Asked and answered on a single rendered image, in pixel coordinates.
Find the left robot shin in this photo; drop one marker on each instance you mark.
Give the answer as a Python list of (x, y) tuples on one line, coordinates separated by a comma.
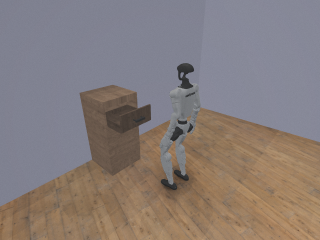
[(168, 168)]

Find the right robot hand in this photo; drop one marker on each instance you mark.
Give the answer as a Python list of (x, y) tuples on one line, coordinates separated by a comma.
[(194, 125)]

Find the robot left forearm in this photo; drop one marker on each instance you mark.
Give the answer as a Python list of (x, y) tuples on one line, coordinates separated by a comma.
[(172, 126)]

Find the left robot upper arm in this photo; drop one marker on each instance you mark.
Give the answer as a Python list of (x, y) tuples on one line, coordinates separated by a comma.
[(175, 100)]

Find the cabinet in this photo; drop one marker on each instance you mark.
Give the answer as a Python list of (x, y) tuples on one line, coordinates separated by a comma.
[(109, 149)]

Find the drawer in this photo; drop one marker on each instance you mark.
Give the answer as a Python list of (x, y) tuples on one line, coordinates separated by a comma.
[(121, 119)]

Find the left robot hand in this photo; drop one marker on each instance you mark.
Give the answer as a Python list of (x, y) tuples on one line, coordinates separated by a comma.
[(166, 142)]

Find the handle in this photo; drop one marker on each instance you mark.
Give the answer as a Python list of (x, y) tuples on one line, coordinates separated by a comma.
[(140, 119)]

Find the robot right forearm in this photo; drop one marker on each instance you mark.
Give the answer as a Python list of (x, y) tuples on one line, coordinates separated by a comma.
[(194, 114)]

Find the robot left thigh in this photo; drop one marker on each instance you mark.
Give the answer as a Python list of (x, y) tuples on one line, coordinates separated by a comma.
[(173, 138)]

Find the right robot upper arm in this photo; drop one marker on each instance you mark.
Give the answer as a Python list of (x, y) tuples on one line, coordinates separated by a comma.
[(197, 102)]

